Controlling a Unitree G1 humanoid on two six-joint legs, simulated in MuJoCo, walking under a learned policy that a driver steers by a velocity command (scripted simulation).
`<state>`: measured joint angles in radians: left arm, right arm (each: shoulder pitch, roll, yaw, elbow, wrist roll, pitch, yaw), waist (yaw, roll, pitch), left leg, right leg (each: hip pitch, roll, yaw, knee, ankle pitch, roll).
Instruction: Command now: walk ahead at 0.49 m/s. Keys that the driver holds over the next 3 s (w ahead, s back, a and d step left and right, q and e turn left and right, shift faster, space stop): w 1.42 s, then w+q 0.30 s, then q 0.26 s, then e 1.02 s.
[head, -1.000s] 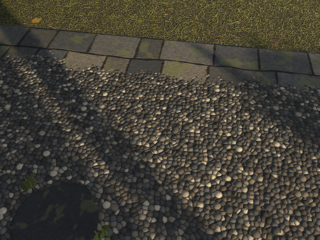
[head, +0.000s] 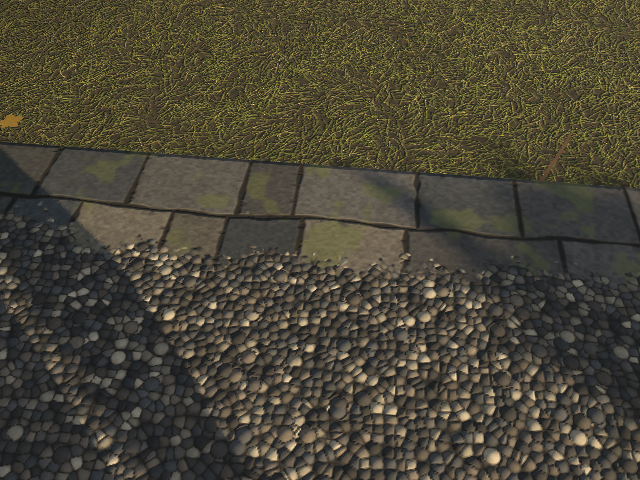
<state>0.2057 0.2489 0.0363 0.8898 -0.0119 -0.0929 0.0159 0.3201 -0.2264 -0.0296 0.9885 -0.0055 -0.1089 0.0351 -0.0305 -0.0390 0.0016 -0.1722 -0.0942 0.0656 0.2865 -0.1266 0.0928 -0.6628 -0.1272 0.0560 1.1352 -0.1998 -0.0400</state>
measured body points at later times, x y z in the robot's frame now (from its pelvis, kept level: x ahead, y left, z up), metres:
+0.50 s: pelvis +0.28 -0.08 +0.00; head +0.29 -0.10 +0.45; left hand +0.33 +0.18 -0.12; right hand +0.37 -0.35 -0.14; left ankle +0.29 +0.08 -0.66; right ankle +0.29 -0.16 -0.74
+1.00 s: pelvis +0.55 -0.01 -0.01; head +0.58 +0.00 +0.44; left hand +0.60 +0.25 -0.15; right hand +0.66 -0.27 -0.13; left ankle +0.61 +0.07 -0.74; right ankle +0.46 -0.16 -0.65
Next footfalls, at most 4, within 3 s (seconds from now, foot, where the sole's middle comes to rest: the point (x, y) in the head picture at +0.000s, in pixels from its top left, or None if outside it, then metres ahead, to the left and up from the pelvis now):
0.30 right None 0.33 -0.17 -0.78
0.86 left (290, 422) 0.65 0.07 -0.78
1.42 right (384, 305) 0.95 -0.16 -0.78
1.96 left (285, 238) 1.19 0.09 -0.78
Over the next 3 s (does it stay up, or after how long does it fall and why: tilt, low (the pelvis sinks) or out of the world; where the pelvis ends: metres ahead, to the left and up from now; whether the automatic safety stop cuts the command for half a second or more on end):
stays up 1.15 -0.04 -0.01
